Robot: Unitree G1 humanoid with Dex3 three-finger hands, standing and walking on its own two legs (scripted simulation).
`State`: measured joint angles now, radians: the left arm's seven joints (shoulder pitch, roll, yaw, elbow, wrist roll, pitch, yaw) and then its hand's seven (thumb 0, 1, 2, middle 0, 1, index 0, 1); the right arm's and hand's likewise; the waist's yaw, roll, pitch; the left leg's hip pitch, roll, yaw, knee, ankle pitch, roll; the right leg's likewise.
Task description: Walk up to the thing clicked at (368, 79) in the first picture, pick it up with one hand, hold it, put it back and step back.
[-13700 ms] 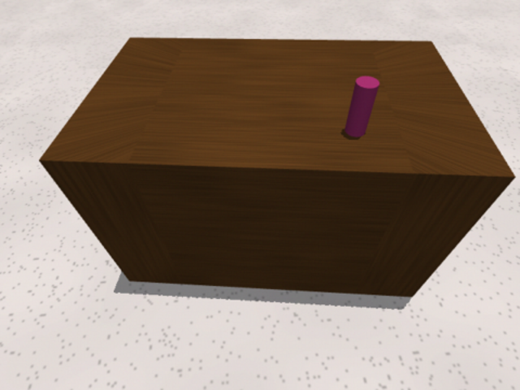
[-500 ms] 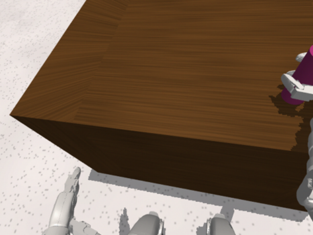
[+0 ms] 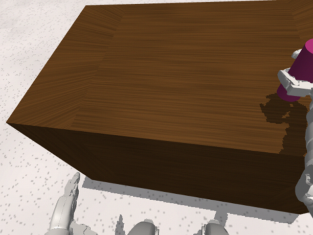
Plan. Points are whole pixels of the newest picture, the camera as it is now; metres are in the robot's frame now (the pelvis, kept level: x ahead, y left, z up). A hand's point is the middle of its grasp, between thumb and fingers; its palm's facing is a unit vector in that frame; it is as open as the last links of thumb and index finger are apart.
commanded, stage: settle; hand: right
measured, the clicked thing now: (302, 73) +0.49 -0.26 +0.11
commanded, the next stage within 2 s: lift in 0.36 s
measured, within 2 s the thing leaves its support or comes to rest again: neither
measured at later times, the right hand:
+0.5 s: hand (294, 66) +0.49 -0.24 +0.12, palm faces +0.23 +0.97 +0.02, open 7.8 cm
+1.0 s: hand (305, 54) +0.46 -0.22 +0.19, palm faces +0.24 +0.97 +0.00, open 7.8 cm
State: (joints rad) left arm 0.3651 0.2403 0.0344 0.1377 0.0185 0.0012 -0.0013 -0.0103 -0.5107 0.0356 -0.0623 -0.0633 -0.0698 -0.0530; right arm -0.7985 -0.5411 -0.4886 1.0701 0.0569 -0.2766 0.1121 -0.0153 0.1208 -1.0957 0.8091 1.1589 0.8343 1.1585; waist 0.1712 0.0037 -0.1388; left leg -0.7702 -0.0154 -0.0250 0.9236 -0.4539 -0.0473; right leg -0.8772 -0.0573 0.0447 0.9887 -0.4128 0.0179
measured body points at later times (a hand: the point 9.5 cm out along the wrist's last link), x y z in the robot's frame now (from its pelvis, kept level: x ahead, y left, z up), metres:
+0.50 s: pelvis +0.00 +0.00 +0.01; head +0.08 -0.02 +0.45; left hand +0.15 +0.27 -0.02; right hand +0.47 -0.29 +0.12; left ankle -0.01 +0.16 -0.68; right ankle +0.03 -0.13 -0.68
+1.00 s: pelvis +0.01 +0.00 +0.03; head +0.04 +0.00 +0.48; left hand +0.16 +0.26 -0.02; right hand +0.44 -0.27 +0.19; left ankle -0.01 +0.16 -0.68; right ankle +0.03 -0.13 -0.68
